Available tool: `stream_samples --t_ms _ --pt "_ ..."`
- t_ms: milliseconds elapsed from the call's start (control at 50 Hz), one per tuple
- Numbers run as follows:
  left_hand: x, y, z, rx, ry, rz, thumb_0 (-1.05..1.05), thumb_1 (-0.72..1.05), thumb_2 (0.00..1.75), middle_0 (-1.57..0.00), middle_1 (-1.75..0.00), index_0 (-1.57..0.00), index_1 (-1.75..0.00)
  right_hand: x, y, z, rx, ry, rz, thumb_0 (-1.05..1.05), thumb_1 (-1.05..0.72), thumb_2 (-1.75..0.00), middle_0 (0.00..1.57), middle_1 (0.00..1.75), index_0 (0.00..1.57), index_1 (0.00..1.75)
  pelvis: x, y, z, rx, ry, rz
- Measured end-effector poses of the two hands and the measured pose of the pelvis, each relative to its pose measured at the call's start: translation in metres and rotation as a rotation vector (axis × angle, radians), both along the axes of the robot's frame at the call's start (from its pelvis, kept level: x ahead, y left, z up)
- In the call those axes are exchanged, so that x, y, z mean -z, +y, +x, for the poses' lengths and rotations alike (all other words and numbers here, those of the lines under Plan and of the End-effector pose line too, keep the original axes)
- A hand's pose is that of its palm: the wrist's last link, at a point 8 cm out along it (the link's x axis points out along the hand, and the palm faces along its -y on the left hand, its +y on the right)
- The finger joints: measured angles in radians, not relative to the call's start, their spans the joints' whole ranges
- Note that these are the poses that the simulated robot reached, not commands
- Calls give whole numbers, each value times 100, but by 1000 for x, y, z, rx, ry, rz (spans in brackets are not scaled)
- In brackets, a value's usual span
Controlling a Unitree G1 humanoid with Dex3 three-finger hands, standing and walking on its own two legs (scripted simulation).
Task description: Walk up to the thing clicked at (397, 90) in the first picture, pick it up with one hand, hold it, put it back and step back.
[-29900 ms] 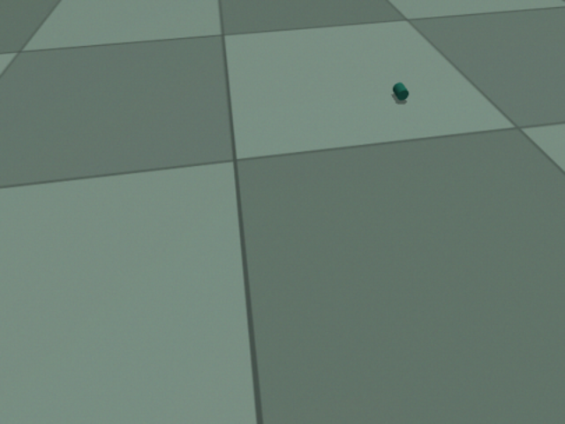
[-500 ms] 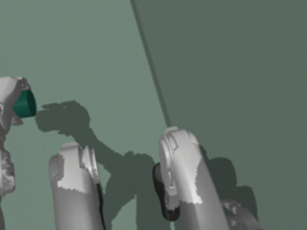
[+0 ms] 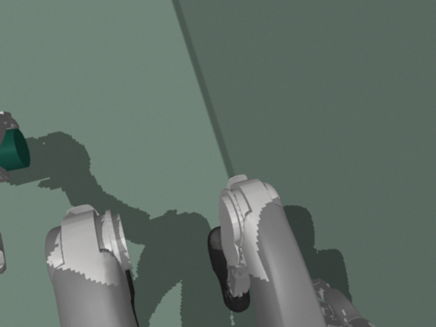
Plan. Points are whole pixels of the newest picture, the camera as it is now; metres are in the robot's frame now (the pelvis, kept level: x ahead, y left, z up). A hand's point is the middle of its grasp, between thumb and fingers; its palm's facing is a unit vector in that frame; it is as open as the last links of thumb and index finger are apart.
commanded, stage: rest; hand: left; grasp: from above
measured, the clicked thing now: out of the picture +0.42 +0.34 -0.23
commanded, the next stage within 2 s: open in 0.98 s
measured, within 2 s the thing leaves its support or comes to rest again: rests again in 1.36 s
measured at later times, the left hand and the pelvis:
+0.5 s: hand (1, 155) +0.42 +0.33 -0.24, palm faces -0.46 -0.13 -0.88, open 10.0 cm; pelvis +0.00 +0.00 -0.01, yaw -2 degrees
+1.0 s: hand (4, 155) +0.42 +0.33 -0.25, palm faces -0.46 -0.13 -0.88, open 10.0 cm; pelvis +0.00 +0.00 -0.01, yaw -3 degrees
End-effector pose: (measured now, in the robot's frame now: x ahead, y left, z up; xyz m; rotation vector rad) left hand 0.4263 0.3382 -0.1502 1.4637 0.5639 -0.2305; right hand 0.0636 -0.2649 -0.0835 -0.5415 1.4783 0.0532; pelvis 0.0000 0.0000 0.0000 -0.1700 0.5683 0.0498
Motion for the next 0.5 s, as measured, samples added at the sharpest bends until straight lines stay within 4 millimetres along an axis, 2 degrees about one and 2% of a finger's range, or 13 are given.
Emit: stream_samples --t_ms 280,500 --pt "21 -5 2 0 -16 -15 0 1 37 -76 -38 -79 -38 -1 -6 1 -56 8 -14 0 -90 -90 21 30 20 30 9 -1 1 16 -32 -9" --pt "28 -5 1 -6 -18 -11 0 1 38 -76 -40 -79 -39 -3 -4 4 -91 0 -12 0 -90 -90 21 30 20 30 11 1 0 24 -46 -21"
